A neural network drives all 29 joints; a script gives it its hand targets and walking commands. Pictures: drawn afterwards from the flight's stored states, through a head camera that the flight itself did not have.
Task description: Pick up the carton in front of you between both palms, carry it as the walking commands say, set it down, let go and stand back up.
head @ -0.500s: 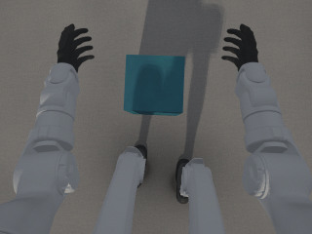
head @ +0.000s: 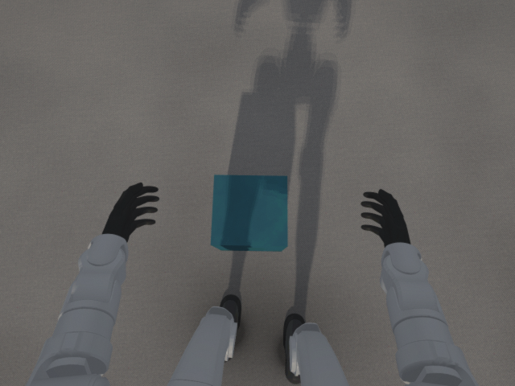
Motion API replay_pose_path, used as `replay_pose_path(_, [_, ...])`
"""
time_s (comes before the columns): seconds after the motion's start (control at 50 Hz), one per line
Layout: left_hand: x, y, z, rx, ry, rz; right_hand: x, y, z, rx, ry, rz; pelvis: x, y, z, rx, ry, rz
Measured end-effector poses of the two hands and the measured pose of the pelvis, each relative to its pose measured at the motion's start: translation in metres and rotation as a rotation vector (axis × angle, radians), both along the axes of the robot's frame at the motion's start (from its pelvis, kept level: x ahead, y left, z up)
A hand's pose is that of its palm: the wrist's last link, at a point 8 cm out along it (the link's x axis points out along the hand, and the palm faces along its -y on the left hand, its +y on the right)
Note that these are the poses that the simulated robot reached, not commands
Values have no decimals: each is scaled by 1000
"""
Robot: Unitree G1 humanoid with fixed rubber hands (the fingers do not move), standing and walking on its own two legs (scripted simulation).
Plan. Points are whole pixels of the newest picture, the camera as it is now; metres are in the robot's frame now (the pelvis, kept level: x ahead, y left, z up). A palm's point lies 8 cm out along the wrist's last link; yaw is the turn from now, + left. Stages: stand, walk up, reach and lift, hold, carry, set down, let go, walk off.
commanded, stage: let go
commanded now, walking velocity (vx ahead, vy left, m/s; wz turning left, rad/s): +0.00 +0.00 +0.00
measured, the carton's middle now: (250, 216) +0.44 +0.07 -0.59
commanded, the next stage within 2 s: stand in 0.90 s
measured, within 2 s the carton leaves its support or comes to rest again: neither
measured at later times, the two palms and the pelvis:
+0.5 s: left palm (95, 328) +0.19 +0.21 -0.01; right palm (491, 352) +0.21 -0.26 -0.01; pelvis +0.04 -0.02 +0.06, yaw +1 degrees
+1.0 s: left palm (63, 325) +0.19 +0.25 -0.01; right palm (488, 378) +0.18 -0.26 -0.03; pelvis +0.04 -0.01 +0.05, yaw +1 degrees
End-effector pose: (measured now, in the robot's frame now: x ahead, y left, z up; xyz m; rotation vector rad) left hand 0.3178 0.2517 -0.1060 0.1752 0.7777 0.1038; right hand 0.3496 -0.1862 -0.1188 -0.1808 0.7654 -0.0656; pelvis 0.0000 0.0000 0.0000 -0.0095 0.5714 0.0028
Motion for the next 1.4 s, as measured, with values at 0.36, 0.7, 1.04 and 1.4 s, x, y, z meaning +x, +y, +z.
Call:
replay_pose_path(0.36, [-112,-29,88,-6,14,6,-107,-54,89,-2,9,16,36,-18,54,24,-403,12])
replay_pose_path(0.7, [-118,-43,100,-14,13,-28,-148,-69,114,2,26,0,39,-24,59,32,-652,7])
replay_pose_path(1.04, [-132,14,87,130,55,24,-170,-83,93,-148,123,-22,39,-8,53,21,-603,12])
replay_pose_path(1.4, [-150,37,66,163,194,27,-161,-103,95,-220,178,-51,52,0,58,15,-587,7])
